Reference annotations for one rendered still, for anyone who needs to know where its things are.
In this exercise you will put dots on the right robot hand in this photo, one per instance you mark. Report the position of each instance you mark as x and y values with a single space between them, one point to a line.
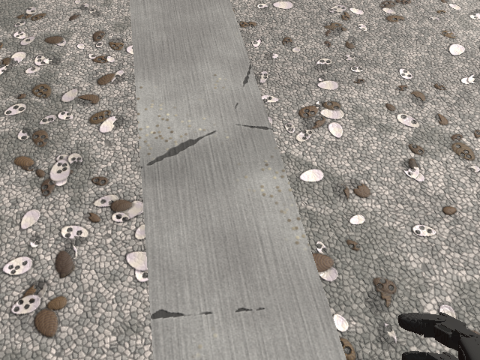
445 329

